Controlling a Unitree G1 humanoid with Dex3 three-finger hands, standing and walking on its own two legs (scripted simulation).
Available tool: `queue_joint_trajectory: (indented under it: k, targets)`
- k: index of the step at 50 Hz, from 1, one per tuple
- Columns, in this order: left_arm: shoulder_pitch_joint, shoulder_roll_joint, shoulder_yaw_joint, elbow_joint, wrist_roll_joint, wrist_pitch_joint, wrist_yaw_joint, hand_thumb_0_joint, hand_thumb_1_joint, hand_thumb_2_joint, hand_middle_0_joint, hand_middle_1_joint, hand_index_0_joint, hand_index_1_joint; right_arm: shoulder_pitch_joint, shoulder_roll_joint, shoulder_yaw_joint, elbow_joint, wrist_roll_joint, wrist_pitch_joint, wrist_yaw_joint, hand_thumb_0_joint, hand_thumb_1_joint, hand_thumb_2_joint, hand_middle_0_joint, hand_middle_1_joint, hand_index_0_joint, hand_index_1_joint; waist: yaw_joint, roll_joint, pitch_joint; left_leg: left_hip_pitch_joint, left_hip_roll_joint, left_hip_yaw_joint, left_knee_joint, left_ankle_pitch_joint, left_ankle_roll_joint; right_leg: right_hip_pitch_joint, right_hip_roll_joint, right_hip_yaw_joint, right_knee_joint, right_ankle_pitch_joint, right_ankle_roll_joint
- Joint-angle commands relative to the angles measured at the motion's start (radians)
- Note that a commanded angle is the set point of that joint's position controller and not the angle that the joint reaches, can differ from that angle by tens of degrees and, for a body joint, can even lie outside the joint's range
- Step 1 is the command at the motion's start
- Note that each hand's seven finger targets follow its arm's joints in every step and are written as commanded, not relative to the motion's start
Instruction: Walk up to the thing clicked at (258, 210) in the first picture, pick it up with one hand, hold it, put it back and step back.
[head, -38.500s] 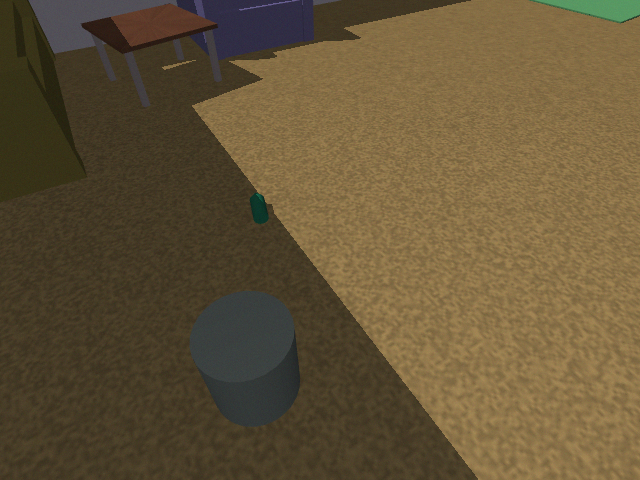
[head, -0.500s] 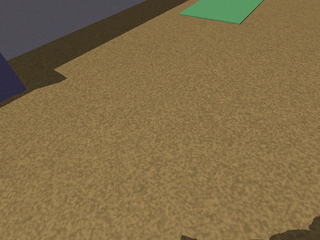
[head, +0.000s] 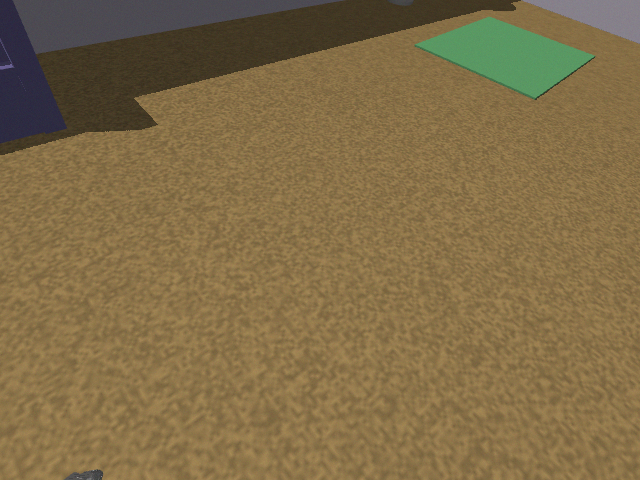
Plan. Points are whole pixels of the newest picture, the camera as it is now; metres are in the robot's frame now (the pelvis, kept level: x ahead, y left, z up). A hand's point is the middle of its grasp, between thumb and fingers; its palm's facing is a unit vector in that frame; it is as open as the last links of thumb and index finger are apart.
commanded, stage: walk up
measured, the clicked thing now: out of the picture -0.49 +1.07 -0.72
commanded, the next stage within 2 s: none
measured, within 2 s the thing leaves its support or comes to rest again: neither
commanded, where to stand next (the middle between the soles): +0.30 -0.02 m, yaw +118 degrees
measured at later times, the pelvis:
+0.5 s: pelvis +0.22 -0.09 +0.02, yaw +23 degrees
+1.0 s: pelvis +0.32 -0.12 +0.00, yaw +48 degrees
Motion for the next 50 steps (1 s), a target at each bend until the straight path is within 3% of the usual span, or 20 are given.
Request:
queue_joint_trajectory:
  k: [1, 5, 13, 15, 17, 18, 19, 20, 21, 24, 28, 35, 39, 40, 41, 42, 43, 45, 47, 50]
  targets:
    - [0.047, 0.192, 0.044, -0.08, -0.024, -0.023, -0.005, 0.0, 0.9, 0.9, -0.2, -0.3, -0.2, -0.3, -0.016, -0.321, -0.064, -0.089, 0.011, -0.035, -0.036, 0.0, -0.9, -0.9, 0.2, 0.3, 0.2, 0.3, 0.055, 0.283, -0.058, 0.181, 0.207, -0.483, -0.469, -0.239, 0.164, -0.211, -0.043, 0.083, -0.033, 0.158, -0.003]
    - [0.003, 0.175, 0.055, -0.094, -0.009, 0.009, -0.02, 0.0, 0.9, 0.9, -0.2, -0.3, -0.2, -0.3, 0.028, -0.299, -0.06, -0.089, 0.011, -0.045, -0.048, 0.0, -0.9, -0.9, 0.2, 0.3, 0.2, 0.3, 0.051, 0.23, -0.09, 0.205, 0.14, -0.407, -0.462, -0.177, 0.148, -0.183, -0.002, 0.054, -0.163, 0.266, 0.031]
    - [-0.146, 0.134, 0.07, -0.146, -0.016, -0.008, -0.037, 0.0, 0.9, 0.9, -0.2, -0.3, -0.2, -0.3, 0.038, -0.328, -0.074, -0.099, -0.011, -0.048, -0.066, 0.0, -0.9, -0.9, 0.2, 0.3, 0.2, 0.3, 0.035, 0.29, 0.002, 0.111, 0.173, -0.436, -0.408, -0.085, 0.168, -0.093, -0.03, 0.094, -0.433, 0.236, 0.024]
    - [-0.067, 0.126, 0.078, -0.12, -0.023, -0.015, -0.028, 0.0, 0.9, 0.9, -0.2, -0.3, -0.2, -0.3, -0.007, -0.319, -0.07, -0.109, -0.016, -0.044, -0.071, 0.0, -0.9, -0.9, 0.2, 0.3, 0.2, 0.3, 0.086, 0.313, -0.021, 0.058, 0.143, -0.417, -0.33, 0.034, 0.125, 0.064, -0.026, 0.088, -0.536, 0.229, 0.005]
    - [0.099, 0.159, 0.096, -0.061, -0.019, -0.026, -0.004, 0.0, 0.9, 0.9, -0.2, -0.3, -0.2, -0.3, -0.053, -0.248, -0.044, -0.131, -0.015, -0.035, -0.081, 0.0, -0.9, -0.9, 0.2, 0.3, 0.2, 0.3, 0.193, 0.19, -0.103, -0.08, 0.043, -0.34, -0.076, 0.128, 0.064, 0.365, -0.014, 0.065, -0.692, 0.306, -0.026]
    - [0.209, 0.23, 0.118, -0.041, -0.003, -0.033, 0.011, 0.0, 0.9, 0.9, -0.2, -0.3, -0.2, -0.3, -0.026, -0.175, -0.022, -0.137, -0.01, -0.036, -0.086, 0.0, -0.9, -0.9, 0.2, 0.3, 0.2, 0.3, 0.247, -0.01, -0.183, -0.199, -0.05, -0.238, 0.187, 0.005, 0.03, 0.518, -0.138, 0.231, -0.76, 0.158, -0.049]
    - [0.213, 0.287, 0.12, -0.053, 0.008, -0.036, 0.02, 0.0, 0.9, 0.9, -0.2, -0.3, -0.2, -0.3, 0.013, -0.117, -0.005, -0.156, -0.006, -0.029, -0.089, 0.0, -0.9, -0.9, 0.2, 0.3, 0.2, 0.3, 0.208, -0.23, -0.201, -0.363, -0.138, -0.152, 0.38, -0.363, 0.01, 0.543, -0.38, 0.541, -0.866, 0.024, -0.089]
    - [0.04, 0.259, 0.104, -0.095, 0.007, -0.032, 0.014, 0.0, 0.9, 0.9, -0.2, -0.3, -0.2, -0.3, 0.074, -0.195, -0.025, -0.13, -0.007, -0.022, -0.096, 0.0, -0.9, -0.9, 0.2, 0.3, 0.2, 0.3, 0.119, -0.162, -0.161, -0.33, -0.047, -0.087, 0.444, -0.311, -0.01, 0.405, -0.438, 0.581, -0.943, -0.079, -0.136]
    - [-0.059, 0.285, 0.107, -0.118, -0.001, -0.025, 0.009, 0.0, 0.9, 0.9, -0.2, -0.3, -0.2, -0.3, 0.077, -0.257, -0.04, -0.125, -0.012, -0.019, -0.097, 0.0, -0.9, -0.9, 0.2, 0.3, 0.2, 0.3, 0.081, -0.194, -0.134, -0.287, 0.008, -0.065, 0.5, -0.267, -0.009, 0.281, -0.451, 0.647, -0.978, -0.118, -0.187]
    - [-0.055, 0.149, 0.06, -0.093, -0.021, -0.036, 0.014, 0.0, 0.9, 0.9, -0.2, -0.3, -0.2, -0.3, 0.063, -0.258, -0.04, -0.082, 0.004, -0.009, -0.054, 0.0, -0.9, -0.9, 0.2, 0.3, 0.2, 0.3, 0.038, -0.097, -0.072, -0.18, 0.049, -0.067, 0.431, -0.119, -0.006, 0.224, -0.234, 0.216, -0.846, 0.339, -0.135]
    - [-0.009, 0.135, 0.052, -0.094, -0.032, -0.041, 0.027, 0.0, 0.9, 0.9, -0.2, -0.3, -0.2, -0.3, -0.012, -0.182, -0.014, -0.132, 0.001, 0.016, -0.017, 0.0, -0.9, -0.9, 0.2, 0.3, 0.2, 0.3, 0.054, -0.106, -0.067, -0.169, 0.043, 0.016, 0.268, -0.009, -0.019, 0.286, -0.203, -0.028, -0.749, 0.879, -0.127]
    - [-0.001, 0.164, 0.048, -0.139, -0.032, -0.005, 0.051, 0.0, 0.9, 0.9, -0.2, -0.3, -0.2, -0.3, -0.131, -0.186, -0.032, -0.193, -0.003, 0.045, -0.001, 0.0, -0.9, -0.9, 0.2, 0.3, 0.2, 0.3, 0.081, -0.02, -0.09, -0.024, 0.049, 0.089, 0.037, 0.073, -0.019, 0.282, -0.282, -0.145, -0.626, 0.925, -0.03]
    - [-0.021, 0.185, 0.052, -0.162, -0.051, 0.004, 0.068, 0.0, 0.9, 0.9, -0.2, -0.3, -0.2, -0.3, 0.006, -0.226, -0.058, -0.193, -0.024, 0.059, -0.01, 0.0, -0.9, -0.9, 0.2, 0.3, 0.2, 0.3, -0.008, 0.035, -0.2, 0.207, -0.002, 0.107, -0.074, 0.084, 0.078, 0.239, -0.27, -0.188, -0.349, 1.044, 0.011]
    - [0.01, 0.17, 0.05, -0.166, -0.059, 0.006, 0.069, 0.0, 0.9, 0.9, -0.2, -0.3, -0.2, -0.3, 0.051, -0.251, -0.072, -0.194, -0.026, 0.057, -0.017, 0.0, -0.9, -0.9, 0.2, 0.3, 0.2, 0.3, -0.046, 0.157, -0.245, 0.357, 0.028, 0.01, -0.153, 0.208, 0.155, 0.123, -0.195, -0.216, -0.078, 0.836, 0.053]
    - [0.039, 0.114, 0.045, -0.189, -0.063, 0.006, 0.067, 0.0, 0.9, 0.9, -0.2, -0.3, -0.2, -0.3, 0.01, -0.311, -0.088, -0.228, -0.03, 0.055, -0.03, 0.0, -0.9, -0.9, 0.2, 0.3, 0.2, 0.3, -0.018, 0.405, -0.263, 0.513, 0.199, -0.267, -0.1, 0.808, 0.26, -0.146, -0.01, -0.233, 0.162, 0.159, 0.107]
    - [-0.003, 0.103, 0.04, -0.199, -0.069, 0.016, 0.076, 0.0, 0.9, 0.9, -0.2, -0.3, -0.2, -0.3, 0.001, -0.29, -0.087, -0.247, -0.024, 0.06, -0.039, 0.0, -0.9, -0.9, 0.2, 0.3, 0.2, 0.3, -0.038, 0.444, -0.295, 0.513, 0.289, -0.511, -0.182, 0.952, 0.361, -0.227, 0.069, -0.114, 0.237, -0.188, 0.101]
    - [-0.035, 0.132, 0.046, -0.192, -0.058, 0.021, 0.083, 0.0, 0.9, 0.9, -0.2, -0.3, -0.2, -0.3, -0.047, -0.293, -0.092, -0.264, -0.019, 0.065, -0.051, 0.0, -0.9, -0.9, 0.2, 0.3, 0.2, 0.3, -0.015, 0.378, -0.247, 0.354, 0.314, -0.52, -0.246, 0.804, 0.347, -0.17, 0.0, 0.008, 0.215, -0.199, 0.08]
    - [-0.02, 0.14, 0.044, -0.179, -0.062, 0.022, 0.079, 0.0, 0.9, 0.9, -0.2, -0.3, -0.2, -0.3, -0.134, -0.233, -0.066, -0.305, -0.019, 0.076, -0.059, 0.0, -0.9, -0.9, 0.2, 0.3, 0.2, 0.3, 0.008, 0.24, -0.178, 0.282, 0.213, -0.313, -0.234, 0.663, 0.252, -0.17, -0.03, 0.016, 0.132, -0.102, 0.059]
    - [0.015, 0.125, 0.046, -0.151, -0.066, 0.027, 0.084, 0.0, 0.9, 0.9, -0.2, -0.3, -0.2, -0.3, -0.149, -0.231, -0.069, -0.318, -0.023, 0.075, -0.054, 0.0, -0.9, -0.9, 0.2, 0.3, 0.2, 0.3, 0.034, 0.242, -0.151, 0.232, 0.141, -0.269, -0.193, 0.611, 0.186, -0.129, -0.037, 0.021, -0.058, -0.035, 0.043]
    - [0.023, 0.102, 0.048, -0.131, -0.069, 0.012, 0.102, 0.0, 0.9, 0.9, -0.2, -0.3, -0.2, -0.3, -0.111, -0.215, -0.081, -0.34, -0.055, 0.073, -0.026, 0.0, -0.9, -0.9, 0.2, 0.3, 0.2, 0.3, 0.003, 0.235, -0.154, 0.18, 0.076, -0.286, -0.142, 0.775, 0.162, -0.016, 0.035, -0.036, -0.315, 0.025, 0.036]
